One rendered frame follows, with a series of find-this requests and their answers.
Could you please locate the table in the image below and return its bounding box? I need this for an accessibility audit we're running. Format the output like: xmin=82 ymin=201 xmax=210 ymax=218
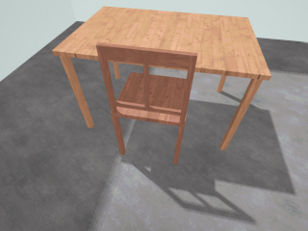
xmin=52 ymin=6 xmax=271 ymax=150

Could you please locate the chair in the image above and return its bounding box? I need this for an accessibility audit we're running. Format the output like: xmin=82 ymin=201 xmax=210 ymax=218
xmin=95 ymin=42 xmax=198 ymax=165

